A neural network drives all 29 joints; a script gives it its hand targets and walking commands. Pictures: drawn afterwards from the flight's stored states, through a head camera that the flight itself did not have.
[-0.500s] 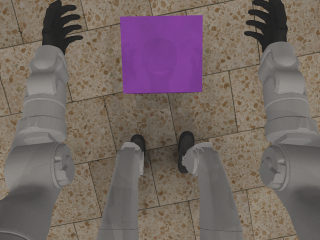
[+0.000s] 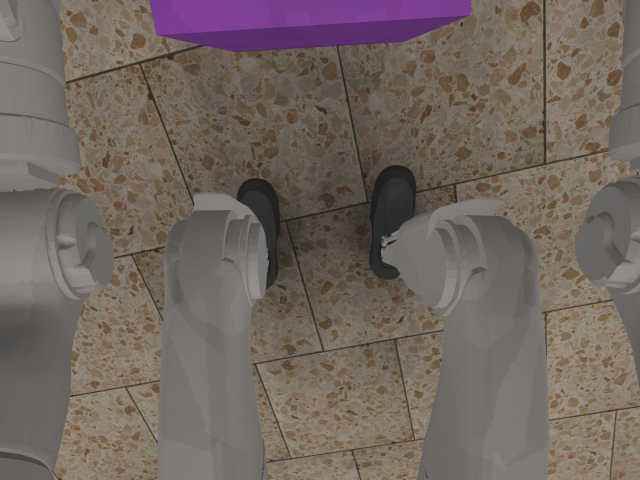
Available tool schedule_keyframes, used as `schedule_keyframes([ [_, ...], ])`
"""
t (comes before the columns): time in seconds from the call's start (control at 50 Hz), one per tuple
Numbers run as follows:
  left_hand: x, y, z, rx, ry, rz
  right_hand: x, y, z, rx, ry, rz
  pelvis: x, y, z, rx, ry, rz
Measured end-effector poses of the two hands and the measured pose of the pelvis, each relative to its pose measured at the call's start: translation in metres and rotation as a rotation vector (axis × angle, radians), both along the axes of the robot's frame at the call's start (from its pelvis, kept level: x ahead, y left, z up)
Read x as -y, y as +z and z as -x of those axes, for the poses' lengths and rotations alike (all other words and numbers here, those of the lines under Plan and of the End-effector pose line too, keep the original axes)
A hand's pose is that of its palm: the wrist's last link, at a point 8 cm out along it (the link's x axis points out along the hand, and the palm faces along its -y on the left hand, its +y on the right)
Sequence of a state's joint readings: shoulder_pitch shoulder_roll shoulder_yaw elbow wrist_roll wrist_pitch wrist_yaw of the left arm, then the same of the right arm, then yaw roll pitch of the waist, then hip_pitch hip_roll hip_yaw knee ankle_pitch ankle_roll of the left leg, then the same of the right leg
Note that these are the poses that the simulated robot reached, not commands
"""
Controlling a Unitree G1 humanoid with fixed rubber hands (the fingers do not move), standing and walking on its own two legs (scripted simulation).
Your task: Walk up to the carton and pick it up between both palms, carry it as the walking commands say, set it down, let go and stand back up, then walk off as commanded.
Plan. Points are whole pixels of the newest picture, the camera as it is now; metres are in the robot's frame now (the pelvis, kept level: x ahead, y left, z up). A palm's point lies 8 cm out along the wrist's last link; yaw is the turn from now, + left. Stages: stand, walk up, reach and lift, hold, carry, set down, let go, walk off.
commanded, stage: reach and lift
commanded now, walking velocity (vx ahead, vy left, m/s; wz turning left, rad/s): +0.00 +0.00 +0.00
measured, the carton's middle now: out of the picture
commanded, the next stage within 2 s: none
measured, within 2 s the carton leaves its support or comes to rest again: neither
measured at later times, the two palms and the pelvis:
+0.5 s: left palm out of the picture +0.57 +0.22 -0.27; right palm out of the picture +0.56 -0.19 -0.28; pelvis +0.02 +0.01 -0.09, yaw -1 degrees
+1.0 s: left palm out of the picture +0.56 +0.23 -0.28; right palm out of the picture +0.58 -0.19 -0.27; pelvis +0.02 +0.01 -0.10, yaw -1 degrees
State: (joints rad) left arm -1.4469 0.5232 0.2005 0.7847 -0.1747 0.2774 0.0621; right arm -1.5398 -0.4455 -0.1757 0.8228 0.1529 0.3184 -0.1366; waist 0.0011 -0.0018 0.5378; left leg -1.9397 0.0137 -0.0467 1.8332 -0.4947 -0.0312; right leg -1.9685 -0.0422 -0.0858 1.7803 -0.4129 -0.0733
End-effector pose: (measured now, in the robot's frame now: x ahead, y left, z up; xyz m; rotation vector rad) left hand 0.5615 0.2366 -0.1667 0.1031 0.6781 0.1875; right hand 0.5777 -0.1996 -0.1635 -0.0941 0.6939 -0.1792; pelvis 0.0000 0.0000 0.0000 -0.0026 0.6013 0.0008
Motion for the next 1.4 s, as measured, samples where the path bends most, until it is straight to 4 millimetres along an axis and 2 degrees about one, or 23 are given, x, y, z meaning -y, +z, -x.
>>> schedule_keyframes([
  [0.06, 0.004, -0.01, 0.001, -0.034, -0.01, 0.017, -0.009, -0.018, 0.007, -0.06, 0.022, -0.004, -0.001, -0.015, -0.001, 0.017, -0.003, 0.0],
  [0.16, 0.001, -0.01, -0.009, 0.003, 0.009, 0.037, -0.013, -0.012, -0.003, -0.006, 0.033, 0.01, -0.005, -0.033, -0.006, 0.058, -0.006, 0.007],
  [0.24, -0.004, -0.033, -0.008, -0.024, 0.036, 0.054, -0.017, -0.019, -0.015, 0.021, 0.041, -0.013, -0.009, -0.051, -0.009, 0.071, -0.008, 0.013],
  [0.3, -0.002, -0.06, -0.002, -0.061, 0.03, 0.063, -0.02, -0.045, -0.011, -0.022, 0.049, -0.026, -0.01, -0.061, -0.011, 0.06, -0.006, 0.016],
  [0.38, 0.009, -0.089, 0.001, -0.07, 0.008, 0.079, -0.017, -0.088, 0.005, -0.084, 0.047, -0.02, -0.01, -0.073, -0.014, 0.038, 0.0, 0.015],
  [0.44, 0.014, -0.102, -0.001, -0.062, -0.002, 0.077, -0.011, -0.11, 0.014, -0.101, 0.032, -0.001, -0.01, -0.083, -0.016, 0.034, -0.001, 0.013],
  [0.48, 0.014, -0.105, -0.003, -0.052, 0.004, 0.068, -0.008, -0.116, 0.017, -0.1, 0.021, 0.008, -0.009, -0.089, -0.017, 0.038, -0.002, 0.011],
  [0.6, 0.012, -0.099, -0.008, -0.018, 0.006, 0.037, -0.009, -0.106, 0.003, -0.033, 0.025, 0.008, -0.007, -0.102, -0.016, 0.068, -0.005, 0.005],
  [0.7, 0.011, -0.106, 0.0, -0.057, 0.009, 0.034, -0.013, -0.097, -0.004, -0.006, 0.041, 0.002, -0.008, -0.106, -0.015, 0.078, -0.006, 0.006],
  [0.86, 0.009, -0.115, 0.0, -0.066, 0.007, 0.04, -0.013, -0.109, 0.002, -0.054, 0.039, 0.01, -0.011, -0.105, -0.017, 0.064, -0.005, 0.014],
  [1.08, 0.015, -0.116, -0.001, -0.067, -0.016, 0.031, -0.015, -0.11, 0.001, -0.05, 0.05, 0.023, -0.011, -0.105, -0.018, 0.063, -0.004, 0.014],
  [1.16, 0.023, -0.117, -0.001, -0.068, -0.029, 0.041, -0.019, -0.11, 0.001, -0.054, 0.068, 0.025, -0.011, -0.105, -0.018, 0.063, -0.004, 0.014],
  [1.4, 0.024, -0.116, 0.0, -0.062, -0.021, 0.021, -0.039, -0.111, -0.003, -0.044, 0.119, 0.006, -0.011, -0.105, -0.018, 0.063, -0.004, 0.014],
])
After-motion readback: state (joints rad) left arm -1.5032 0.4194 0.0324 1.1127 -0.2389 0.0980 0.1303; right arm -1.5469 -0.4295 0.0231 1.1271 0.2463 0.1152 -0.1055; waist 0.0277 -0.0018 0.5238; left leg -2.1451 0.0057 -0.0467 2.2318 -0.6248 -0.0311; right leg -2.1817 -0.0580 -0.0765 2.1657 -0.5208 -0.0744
